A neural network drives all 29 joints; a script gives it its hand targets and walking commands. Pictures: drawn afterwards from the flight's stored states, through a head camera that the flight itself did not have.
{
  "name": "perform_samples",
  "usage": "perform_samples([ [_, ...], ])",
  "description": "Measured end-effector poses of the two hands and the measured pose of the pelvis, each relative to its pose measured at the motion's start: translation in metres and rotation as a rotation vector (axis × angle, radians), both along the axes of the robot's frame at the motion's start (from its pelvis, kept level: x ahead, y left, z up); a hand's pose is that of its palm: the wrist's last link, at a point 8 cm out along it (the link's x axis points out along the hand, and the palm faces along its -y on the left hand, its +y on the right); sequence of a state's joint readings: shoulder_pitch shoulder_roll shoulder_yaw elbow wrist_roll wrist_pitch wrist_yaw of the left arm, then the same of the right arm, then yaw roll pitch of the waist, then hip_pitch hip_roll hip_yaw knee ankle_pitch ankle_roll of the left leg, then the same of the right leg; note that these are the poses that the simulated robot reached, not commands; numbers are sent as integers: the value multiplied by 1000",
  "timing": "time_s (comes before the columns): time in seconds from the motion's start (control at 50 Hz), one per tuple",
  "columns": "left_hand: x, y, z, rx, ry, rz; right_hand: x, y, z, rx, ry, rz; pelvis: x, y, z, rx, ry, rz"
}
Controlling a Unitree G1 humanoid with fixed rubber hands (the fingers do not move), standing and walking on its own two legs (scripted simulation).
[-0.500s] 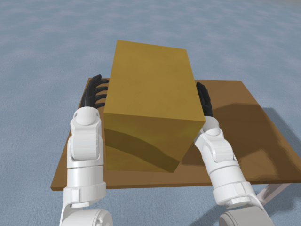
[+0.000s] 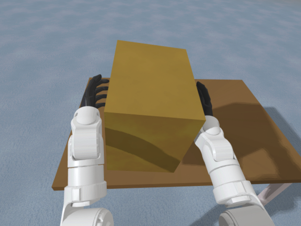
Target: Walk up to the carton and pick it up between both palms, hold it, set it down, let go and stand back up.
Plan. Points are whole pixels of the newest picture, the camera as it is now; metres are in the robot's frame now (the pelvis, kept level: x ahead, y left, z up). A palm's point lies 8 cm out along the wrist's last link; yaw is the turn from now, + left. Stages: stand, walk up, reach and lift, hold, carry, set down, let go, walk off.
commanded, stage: hold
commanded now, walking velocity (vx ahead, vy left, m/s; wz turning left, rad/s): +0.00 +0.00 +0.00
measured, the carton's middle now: (146, 109) +0.40 +0.00 +0.14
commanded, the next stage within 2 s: none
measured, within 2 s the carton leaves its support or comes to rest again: neither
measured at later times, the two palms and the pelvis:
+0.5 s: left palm (91, 107) +0.35 +0.14 +0.19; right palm (204, 114) +0.35 -0.14 +0.16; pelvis +0.00 +0.00 +0.00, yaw +0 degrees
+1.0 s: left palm (91, 107) +0.36 +0.14 +0.18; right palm (203, 113) +0.35 -0.14 +0.16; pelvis +0.00 +0.00 +0.00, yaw +0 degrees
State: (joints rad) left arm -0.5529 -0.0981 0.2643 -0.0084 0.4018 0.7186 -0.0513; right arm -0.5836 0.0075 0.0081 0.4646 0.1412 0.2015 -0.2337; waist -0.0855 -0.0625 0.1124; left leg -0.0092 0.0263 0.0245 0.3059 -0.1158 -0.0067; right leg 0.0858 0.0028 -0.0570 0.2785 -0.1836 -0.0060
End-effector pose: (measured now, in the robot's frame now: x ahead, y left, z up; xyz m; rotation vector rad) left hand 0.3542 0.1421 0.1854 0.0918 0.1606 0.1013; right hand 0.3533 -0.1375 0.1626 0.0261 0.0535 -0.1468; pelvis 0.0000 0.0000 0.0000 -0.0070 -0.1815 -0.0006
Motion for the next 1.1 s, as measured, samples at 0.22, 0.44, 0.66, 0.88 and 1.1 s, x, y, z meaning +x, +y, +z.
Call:
perform_samples([
  [0.22, -1, -2, -1, 2, 1, -2, -1, -2, -1, 11, 0, 2, 1, -2, 0, -1, -3, 4],
  [0.44, -2, -4, -2, -1, 8, -6, -3, -4, -2, 1, 7, -5, -1, -2, 0, 1, -10, 2],
  [0.66, -2, -1, 1, 4, 5, -2, -3, -1, -1, 1, 4, -3, -3, -1, 0, 0, -8, 0],
  [0.88, 1, -2, -1, -1, 11, -4, -1, -2, -1, -6, 10, -5, -3, -1, 0, 1, -2, 0],
  [1.1, 1, -3, -2, 4, 3, -3, 1, -3, -1, 7, 0, -1, 2, -2, 0, -1, -1, 3],
])
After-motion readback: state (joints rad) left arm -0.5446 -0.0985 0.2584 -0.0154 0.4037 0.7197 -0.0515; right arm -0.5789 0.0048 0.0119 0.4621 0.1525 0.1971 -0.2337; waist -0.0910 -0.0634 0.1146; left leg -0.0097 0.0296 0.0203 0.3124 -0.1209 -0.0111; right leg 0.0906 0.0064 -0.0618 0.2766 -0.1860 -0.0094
